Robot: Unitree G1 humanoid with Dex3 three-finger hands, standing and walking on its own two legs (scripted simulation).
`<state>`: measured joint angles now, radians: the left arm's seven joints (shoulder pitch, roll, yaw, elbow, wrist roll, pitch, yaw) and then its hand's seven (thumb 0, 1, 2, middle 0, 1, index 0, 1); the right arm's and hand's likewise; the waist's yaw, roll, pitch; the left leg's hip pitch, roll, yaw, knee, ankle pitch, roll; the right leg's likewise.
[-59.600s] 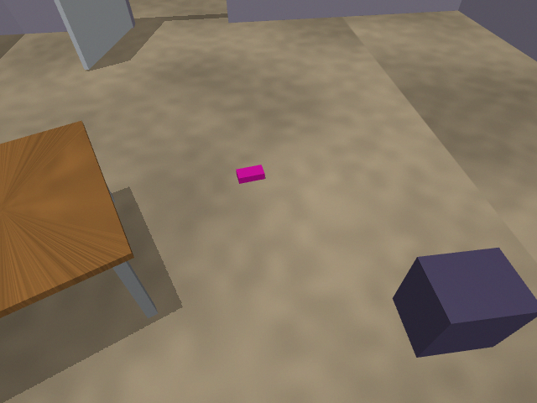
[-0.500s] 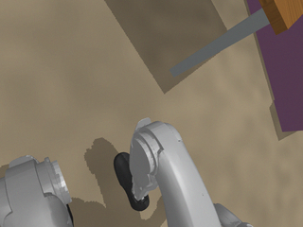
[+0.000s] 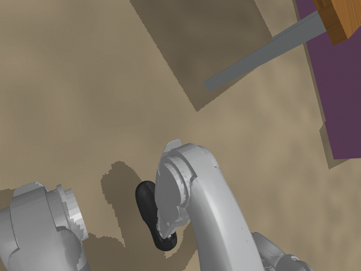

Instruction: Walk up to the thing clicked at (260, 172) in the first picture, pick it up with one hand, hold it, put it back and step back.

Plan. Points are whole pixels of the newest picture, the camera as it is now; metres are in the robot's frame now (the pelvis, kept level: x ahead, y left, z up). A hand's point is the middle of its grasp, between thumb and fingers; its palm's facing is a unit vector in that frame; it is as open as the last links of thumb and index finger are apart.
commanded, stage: close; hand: left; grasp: from above
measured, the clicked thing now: out of the picture +0.43 +0.35 -0.28
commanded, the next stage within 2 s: settle in 1.06 s
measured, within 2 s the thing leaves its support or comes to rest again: leaves its support in 1.46 s
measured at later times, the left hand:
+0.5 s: hand out of the picture +0.42 +0.34 -0.25, palm faces -0.44 -0.13 -0.89, open 10.5 cm
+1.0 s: hand out of the picture +0.42 +0.34 -0.25, palm faces -0.44 -0.14 -0.89, open 10.3 cm
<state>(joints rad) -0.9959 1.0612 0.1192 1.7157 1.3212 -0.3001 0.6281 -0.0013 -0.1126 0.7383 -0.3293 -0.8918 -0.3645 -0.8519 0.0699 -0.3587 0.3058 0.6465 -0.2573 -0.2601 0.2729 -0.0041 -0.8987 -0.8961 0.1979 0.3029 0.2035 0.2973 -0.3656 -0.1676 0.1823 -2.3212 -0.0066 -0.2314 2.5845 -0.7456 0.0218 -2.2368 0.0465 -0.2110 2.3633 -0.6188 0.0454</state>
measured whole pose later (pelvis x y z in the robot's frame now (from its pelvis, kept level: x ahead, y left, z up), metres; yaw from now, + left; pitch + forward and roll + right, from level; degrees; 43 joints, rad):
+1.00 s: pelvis -0.01 +0.00 +0.00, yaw +0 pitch +25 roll -15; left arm -1.01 1.08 0.10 1.74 1.31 -0.31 0.64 0.00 0.06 0.42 -0.60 -0.55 -0.63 -0.51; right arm 0.08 -0.36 0.34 0.62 -0.26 -0.25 0.25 0.00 -0.90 -0.90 0.20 0.30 0.20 0.30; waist -0.38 -0.17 0.20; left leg -2.31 0.00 -0.23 2.57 -0.72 0.03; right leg -2.23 0.05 -0.21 2.34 -0.59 0.05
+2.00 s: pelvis -0.01 -0.01 +0.03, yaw +4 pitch +31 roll -12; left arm -0.90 0.86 0.09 1.35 1.26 -0.30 0.32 0.00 -0.01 0.36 -0.73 -0.44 -0.75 -0.41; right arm 0.15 -0.35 0.14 0.64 -0.15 -0.09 0.21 0.00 -0.91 -0.90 0.20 0.30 0.20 0.30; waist -0.25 -0.03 0.01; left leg -2.32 -0.02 -0.16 2.45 -0.69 0.02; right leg -2.24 0.02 -0.15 2.29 -0.61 0.02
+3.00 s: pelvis +0.00 +0.00 +0.19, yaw +11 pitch +31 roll -5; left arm -0.52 0.62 -0.03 0.77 1.03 -0.16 0.07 0.00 -0.03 0.48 -0.70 -0.48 -0.72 -0.46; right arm 0.17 -0.27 0.00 0.63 0.01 0.04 0.04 0.00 -0.91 -0.90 0.20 0.30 0.20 0.30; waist -0.11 0.04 -0.19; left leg -1.81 -0.01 -0.06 1.91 -0.64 0.03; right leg -1.78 0.01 -0.05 1.82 -0.58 0.02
